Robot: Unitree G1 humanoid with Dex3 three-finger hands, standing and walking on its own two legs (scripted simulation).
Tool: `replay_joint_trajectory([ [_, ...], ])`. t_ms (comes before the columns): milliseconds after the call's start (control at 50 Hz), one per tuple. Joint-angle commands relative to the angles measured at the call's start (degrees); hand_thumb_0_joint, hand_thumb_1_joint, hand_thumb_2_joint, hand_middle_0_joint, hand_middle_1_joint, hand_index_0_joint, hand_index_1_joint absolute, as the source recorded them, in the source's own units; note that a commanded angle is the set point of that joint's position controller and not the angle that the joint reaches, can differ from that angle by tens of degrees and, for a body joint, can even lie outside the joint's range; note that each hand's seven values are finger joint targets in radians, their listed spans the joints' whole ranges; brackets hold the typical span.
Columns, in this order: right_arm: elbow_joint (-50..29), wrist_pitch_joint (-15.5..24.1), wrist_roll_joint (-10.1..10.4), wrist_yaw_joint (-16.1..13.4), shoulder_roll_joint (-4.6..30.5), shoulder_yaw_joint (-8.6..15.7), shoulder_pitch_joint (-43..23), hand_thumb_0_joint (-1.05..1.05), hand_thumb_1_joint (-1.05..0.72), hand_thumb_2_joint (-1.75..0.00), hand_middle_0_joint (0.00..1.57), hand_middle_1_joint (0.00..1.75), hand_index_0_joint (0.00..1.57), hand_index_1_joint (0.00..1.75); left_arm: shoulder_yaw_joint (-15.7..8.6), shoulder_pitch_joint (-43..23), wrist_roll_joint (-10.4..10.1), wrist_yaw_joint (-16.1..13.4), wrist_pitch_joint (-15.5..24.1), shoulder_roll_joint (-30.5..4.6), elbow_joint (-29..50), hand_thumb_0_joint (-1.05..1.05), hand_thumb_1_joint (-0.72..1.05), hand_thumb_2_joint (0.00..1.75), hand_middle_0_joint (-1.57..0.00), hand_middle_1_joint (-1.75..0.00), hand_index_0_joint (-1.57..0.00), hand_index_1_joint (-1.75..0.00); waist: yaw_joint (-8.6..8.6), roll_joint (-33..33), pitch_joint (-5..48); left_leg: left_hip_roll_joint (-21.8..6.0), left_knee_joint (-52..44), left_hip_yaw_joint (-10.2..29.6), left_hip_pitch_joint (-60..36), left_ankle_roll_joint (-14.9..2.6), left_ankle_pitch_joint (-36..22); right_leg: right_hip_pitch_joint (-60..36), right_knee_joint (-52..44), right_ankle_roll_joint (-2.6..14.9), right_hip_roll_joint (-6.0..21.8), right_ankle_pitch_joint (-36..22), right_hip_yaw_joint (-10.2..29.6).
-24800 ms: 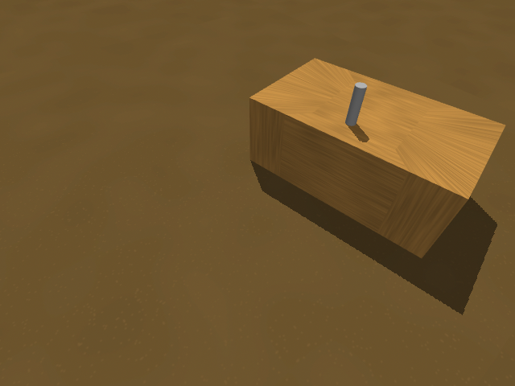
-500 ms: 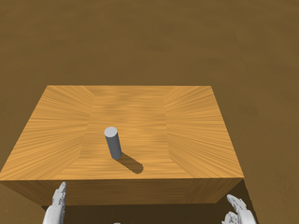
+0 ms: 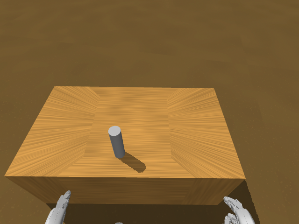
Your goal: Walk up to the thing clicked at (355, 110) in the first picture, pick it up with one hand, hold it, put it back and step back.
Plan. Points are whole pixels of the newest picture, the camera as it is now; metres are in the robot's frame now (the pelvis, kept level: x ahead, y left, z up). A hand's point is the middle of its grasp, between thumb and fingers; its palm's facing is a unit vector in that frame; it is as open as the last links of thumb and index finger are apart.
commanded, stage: stand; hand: left
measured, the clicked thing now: (117, 143) +0.50 +0.15 -0.21
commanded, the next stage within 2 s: none
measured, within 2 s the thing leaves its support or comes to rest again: neither
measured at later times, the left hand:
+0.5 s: hand out of the picture +0.06 +0.26 -0.12, palm faces -0.01 -0.93 -0.37, open 7.8 cm
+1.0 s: hand out of the picture +0.07 +0.26 -0.11, palm faces -0.01 -0.93 -0.36, open 7.4 cm
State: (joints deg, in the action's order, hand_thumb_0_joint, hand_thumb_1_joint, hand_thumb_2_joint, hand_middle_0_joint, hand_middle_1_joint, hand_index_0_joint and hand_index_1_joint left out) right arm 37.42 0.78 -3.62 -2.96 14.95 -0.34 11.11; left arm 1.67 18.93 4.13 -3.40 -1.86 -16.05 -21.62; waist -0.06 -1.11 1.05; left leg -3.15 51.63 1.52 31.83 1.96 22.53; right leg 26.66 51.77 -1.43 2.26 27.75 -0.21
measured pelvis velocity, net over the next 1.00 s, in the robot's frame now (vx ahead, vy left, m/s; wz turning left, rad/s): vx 0.01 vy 0.01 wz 0.00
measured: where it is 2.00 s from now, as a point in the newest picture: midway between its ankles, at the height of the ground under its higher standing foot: outside the picture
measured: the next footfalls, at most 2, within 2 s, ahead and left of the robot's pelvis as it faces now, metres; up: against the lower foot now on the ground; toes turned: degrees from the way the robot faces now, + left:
none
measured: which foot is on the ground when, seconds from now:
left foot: down 0.00-1.00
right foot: down 0.00-1.00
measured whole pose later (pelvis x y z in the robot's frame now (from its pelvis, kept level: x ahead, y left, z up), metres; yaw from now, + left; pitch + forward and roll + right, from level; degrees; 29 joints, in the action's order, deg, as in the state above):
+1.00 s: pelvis +0.01 +0.01 +0.05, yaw +0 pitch -4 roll +0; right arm 64.8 0.1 -0.9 -0.6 19.5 0.6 7.9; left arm -0.5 7.7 0.9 -0.7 0.1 -19.4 -66.4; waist 0.0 -1.0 -3.7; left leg -2.4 23.2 0.2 9.6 1.7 9.9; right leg 4.0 21.4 -2.8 3.0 13.6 -0.5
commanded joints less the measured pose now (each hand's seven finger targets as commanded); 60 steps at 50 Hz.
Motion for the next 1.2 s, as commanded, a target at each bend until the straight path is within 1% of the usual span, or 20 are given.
replay_joint_trajectory([
  [0,-1.3,1.7,0.8,2.4,11.4,5.3,-2.5,0.00,-0.90,-0.90,0.20,0.30,0.20,0.30,-5.7,-2.3,-0.4,1.8,4.4,-11.6,-5.1,0.00,-0.10,0.48,-0.20,-0.30,-0.20,-0.30,0.26,2.7,1.5,0.4,-10.0,2.3,-8.3,-5.84,-0.4,1.6,-14.9,6.17,2.1,-2.7,4.6],
  [60,1.9,1.8,0.8,2.8,12.3,5.5,-2.1,0.00,-0.90,-0.90,0.20,0.30,0.20,0.30,-5.9,-3.6,-0.7,1.8,4.6,-12.7,-11.0,0.00,0.14,0.72,-0.20,-0.30,-0.20,-0.30,0.17,1.1,1.5,-0.5,-12.3,3.4,-10.3,-5.70,-4.3,-1.1,-14.1,5.27,1.5,-8.6,3.6],
  [100,3.8,1.7,0.6,2.7,13.1,5.6,-2.4,0.00,-0.90,-0.90,0.20,0.30,0.20,0.30,-6.0,-3.3,-1.1,1.7,4.6,-12.6,-14.5,0.00,0.30,0.88,-0.20,-0.30,-0.20,-0.30,0.63,-2.1,0.7,-1.6,-15.2,5.4,-10.2,-6.12,-3.1,-2.7,-13.7,4.63,0.7,-9.5,2.4],
  [120,4.6,1.6,0.7,2.6,13.0,5.5,-2.8,0.00,-0.90,-0.90,0.20,0.30,0.20,0.30,-6.1,-3.4,-1.2,1.7,4.6,-12.8,-16.1,0.00,0.38,0.90,-0.20,-0.30,-0.20,-0.30,0.80,-1.4,1.4,-1.8,-15.2,5.4,-11.1,-6.15,-6.4,-4.2,-13.8,4.60,1.0,-11.8,2.5],
  [260,11.4,0.7,1.6,2.0,13.4,5.0,-1.1,0.00,-0.90,-0.90,0.20,0.30,0.20,0.30,-6.1,-4.6,-1.8,1.2,4.5,-15.3,-25.2,0.00,0.90,0.90,-0.20,-0.30,-0.20,-0.30,-0.19,2.0,1.5,-0.8,-15.4,2.7,-16.2,-4.96,-12.8,-8.3,-20.6,4.67,3.6,-17.6,5.0],
  [300,13.4,0.5,1.8,1.9,14.0,4.7,-0.5,0.00,-0.90,-0.90,0.20,0.30,0.20,0.30,-5.9,-5.0,-2.2,1.1,4.4,-15.5,-27.3,0.00,0.90,0.90,-0.20,-0.30,-0.20,-0.30,-0.31,1.3,1.4,-1.5,-16.9,3.1,-18.0,-4.90,-16.1,-9.7,-21.3,4.32,3.6,-20.3,4.3],
  [340,14.9,0.6,1.7,1.8,14.3,4.5,-0.9,0.00,-0.90,-0.90,0.20,0.30,0.20,0.30,-5.6,-5.1,-2.5,1.1,4.0,-15.3,-29.3,0.00,0.90,0.90,-0.20,-0.30,-0.20,-0.30,-0.05,0.5,0.4,-2.0,-19.2,3.5,-18.5,-4.74,-16.8,-10.5,-22.2,4.05,3.2,-20.4,3.6],
  [380,16.2,0.4,1.8,1.7,14.6,4.1,-1.0,0.00,-0.90,-0.90,0.20,0.30,0.20,0.30,-5.4,-5.4,-2.7,1.0,3.7,-15.2,-31.2,0.00,0.90,0.90,-0.20,-0.30,-0.20,-0.30,0.14,-0.4,-0.7,-2.7,-22.0,4.1,-17.9,-4.74,-14.9,-12.4,-23.7,3.61,3.0,-19.0,3.1],
  [440,18.1,0.7,2.0,1.6,15.3,3.7,-1.7,0.00,-0.90,-0.90,0.20,0.30,0.20,0.30,-4.9,-5.3,-2.8,1.2,3.4,-14.9,-33.9,0.00,0.90,0.90,-0.20,-0.30,-0.20,-0.30,0.60,-1.0,-0.8,-3.0,-24.6,4.3,-19.3,-4.28,-16.9,-14.9,-25.6,3.17,3.2,-20.1,2.8],
  [460,18.7,0.8,2.2,1.7,15.0,3.5,-1.4,0.00,-0.90,-0.90,0.20,0.30,0.20,0.30,-4.9,-5.9,-2.8,1.2,3.6,-15.2,-34.6,0.00,0.90,0.90,-0.20,-0.30,-0.20,-0.30,0.36,0.1,-0.9,-3.0,-24.5,3.9,-19.7,-3.95,-19.4,-16.1,-26.2,3.13,3.6,-21.7,3.0],
  [500,19.6,0.7,2.1,1.6,15.0,3.3,-1.8,0.00,-0.90,-0.90,0.20,0.30,0.20,0.30,-4.6,-7.4,-2.9,1.4,3.3,-14.8,-35.6,0.00,0.90,0.90,-0.20,-0.30,-0.20,-0.30,0.23,-0.1,-2.4,-3.1,-27.0,3.8,-19.4,-3.67,-16.3,-16.1,-27.8,2.79,3.4,-19.3,2.8],
  [520,20.1,0.5,2.3,1.6,15.2,3.2,-2.6,0.00,-0.90,-0.90,0.20,0.30,0.20,0.30,-4.4,-7.2,-2.9,1.5,3.2,-14.6,-36.4,0.00,0.90,0.90,-0.20,-0.30,-0.20,-0.30,0.45,-0.8,-3.3,-3.1,-28.2,4.2,-19.6,-3.54,-12.1,-15.5,-29.0,2.76,3.4,-16.5,2.7],
  [580,20.9,0.4,2.4,1.7,15.1,3.3,-3.7,0.00,-0.90,-0.90,0.20,0.30,0.20,0.30,-4.3,-8.6,-2.8,1.7,3.2,-15.0,-37.9,0.00,0.90,0.90,-0.20,-0.30,-0.20,-0.30,0.34,0.5,-4.3,-3.0,-30.0,4.1,-19.8,-3.26,-8.8,-15.9,-31.8,2.69,3.6,-14.0,2.9],
  [700,22.5,0.6,2.6,1.9,14.9,3.2,-4.1,0.00,-0.90,-0.90,0.20,0.30,0.20,0.30,-4.3,-10.5,-2.9,1.9,3.5,-15.1,-40.0,0.00,0.90,0.90,-0.20,-0.30,-0.20,-0.30,0.19,0.8,-3.8,-3.2,-31.4,3.8,-21.8,-2.85,-12.3,-17.6,-33.6,2.22,4.4,-15.9,3.2],
  [780,23.1,0.9,2.6,1.9,15.1,3.0,-4.5,0.00,-0.90,-0.90,0.20,0.30,0.20,0.30,-4.3,-11.2,-3.0,2.0,3.6,-14.9,-40.8,0.00,0.90,0.90,-0.20,-0.30,-0.20,-0.30,0.11,0.5,-1.8,-3.5,-31.4,3.3,-23.8,-2.92,-17.0,-19.0,-33.5,2.01,4.7,-20.6,3.0],
  [880,23.8,0.8,2.7,1.8,15.6,2.9,-4.9,0.00,-0.90,-0.90,0.20,0.30,0.20,0.30,-4.2,-12.2,-3.0,2.0,3.4,-14.9,-41.5,0.00,0.90,0.90,-0.20,-0.30,-0.20,-0.30,0.25,0.6,-1.7,-3.9,-32.1,2.9,-24.2,-2.98,-18.8,-20.1,-33.9,1.69,4.8,-21.7,2.7],
  [960,24.1,0.7,2.6,1.8,15.8,2.9,-5.5,0.00,-0.90,-0.90,0.20,0.30,0.20,0.30,-4.4,-12.7,-3.0,2.0,3.2,-15.1,-42.0,0.00,0.90,0.90,-0.20,-0.30,-0.20,-0.30,0.27,0.6,-1.9,-3.8,-32.5,2.6,-24.5,-2.78,-17.6,-19.9,-34.9,1.71,4.8,-21.0,2.9],
  [1020,24.5,0.6,2.8,1.9,16.3,2.9,-6.0,0.00,-0.90,-0.90,0.20,0.30,0.20,0.30,-4.3,-12.7,-2.9,2.3,3.1,-15.2,-42.3,0.00,0.90,0.90,-0.20,-0.30,-0.20,-0.30,0.27,0.0,-3.4,-3.6,-33.8,3.0,-23.5,-2.55,-13.0,-18.8,-35.6,1.62,4.6,-17.7,2.8],
  [1100,24.6,0.5,2.8,2.0,16.0,2.9,-6.1,0.00,-0.90,-0.90,0.20,0.30,0.20,0.30,-4.4,-13.1,-3.0,2.2,3.2,-15.5,-42.3,0.00,0.90,0.90,-0.20,-0.30,-0.20,-0.30,0.26,1.1,-2.3,-4.0,-33.6,3.0,-24.4,-2.76,-15.3,-19.5,-35.6,1.76,5.0,-18.9,3.0],
  [1180,24.6,0.6,2.8,2.1,16.4,3.0,-6.0,0.00,-0.90,-0.90,0.20,0.30,0.20,0.30,-4.4,-12.8,-2.9,2.3,3.2,-15.5,-42.4,0.00,0.90,0.90,-0.20,-0.30,-0.20,-0.30,-0.02,0.8,-2.4,-3.8,-33.7,2.6,-24.4,-2.70,-14.5,-19.3,-36.1,1.68,4.9,-19.0,3.1],
])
